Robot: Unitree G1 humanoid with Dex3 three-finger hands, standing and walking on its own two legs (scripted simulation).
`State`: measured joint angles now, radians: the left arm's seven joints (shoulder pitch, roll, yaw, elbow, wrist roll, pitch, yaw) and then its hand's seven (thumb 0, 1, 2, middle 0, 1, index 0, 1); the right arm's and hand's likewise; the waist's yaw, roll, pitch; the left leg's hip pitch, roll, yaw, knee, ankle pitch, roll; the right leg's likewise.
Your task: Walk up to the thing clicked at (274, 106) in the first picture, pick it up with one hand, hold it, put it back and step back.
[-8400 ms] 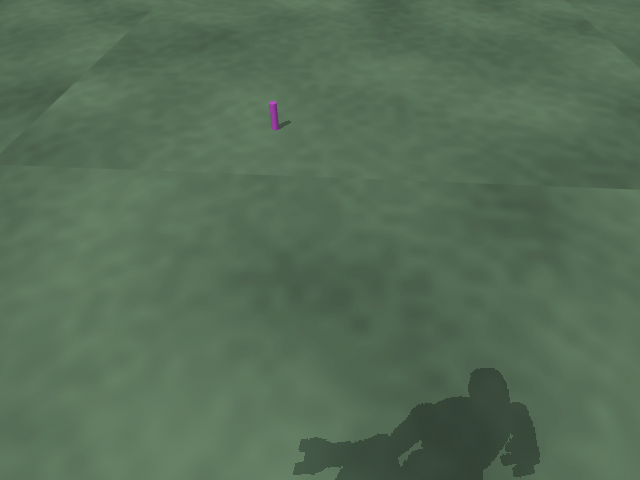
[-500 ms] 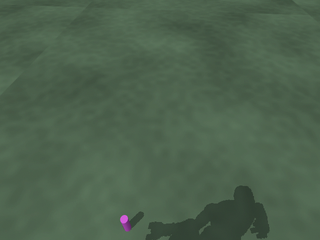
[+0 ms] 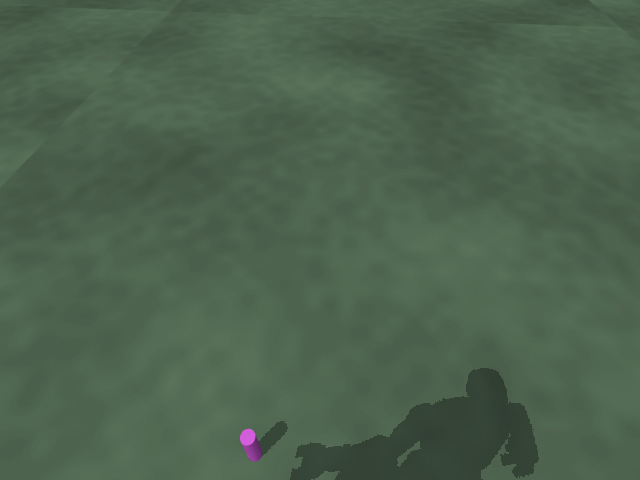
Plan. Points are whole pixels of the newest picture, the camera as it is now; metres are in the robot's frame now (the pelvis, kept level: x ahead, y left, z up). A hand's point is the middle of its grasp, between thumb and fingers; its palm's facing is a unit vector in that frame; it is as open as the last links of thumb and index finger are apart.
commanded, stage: stand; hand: left
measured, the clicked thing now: (251, 445) +0.36 +0.20 -0.70
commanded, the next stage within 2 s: go down in 0.28 s
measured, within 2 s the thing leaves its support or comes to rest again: neither
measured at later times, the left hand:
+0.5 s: hand out of the picture +0.11 +0.25 -0.16, palm faces +0.06 -0.94 -0.33, open 8.2 cm
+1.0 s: hand out of the picture +0.13 +0.29 -0.21, palm faces +0.08 -0.95 -0.30, open 16.9 cm
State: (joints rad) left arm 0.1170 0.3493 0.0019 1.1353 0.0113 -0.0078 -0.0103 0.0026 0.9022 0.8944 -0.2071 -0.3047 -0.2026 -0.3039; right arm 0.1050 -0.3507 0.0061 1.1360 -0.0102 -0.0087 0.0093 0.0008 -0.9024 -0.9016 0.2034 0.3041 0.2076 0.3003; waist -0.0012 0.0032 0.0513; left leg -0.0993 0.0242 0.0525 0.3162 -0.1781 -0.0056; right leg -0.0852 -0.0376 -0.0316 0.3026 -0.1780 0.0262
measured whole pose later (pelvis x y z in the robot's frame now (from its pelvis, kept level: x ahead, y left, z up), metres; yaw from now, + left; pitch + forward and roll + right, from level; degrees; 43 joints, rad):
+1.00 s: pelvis -0.03 +0.00 -0.09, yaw +0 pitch +16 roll -2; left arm 0.17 0.37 0.31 0.65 0.03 0.03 -0.16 -0.01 -0.43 0.04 -0.09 -0.09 -0.09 -0.08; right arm 0.22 -0.25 -0.04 0.60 0.01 -0.10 -0.03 0.01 -0.90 -0.90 0.20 0.30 0.21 0.30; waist -0.02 0.00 -0.08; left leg -0.90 0.06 0.01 1.12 -0.50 0.00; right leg -0.86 -0.03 -0.04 1.08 -0.49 0.02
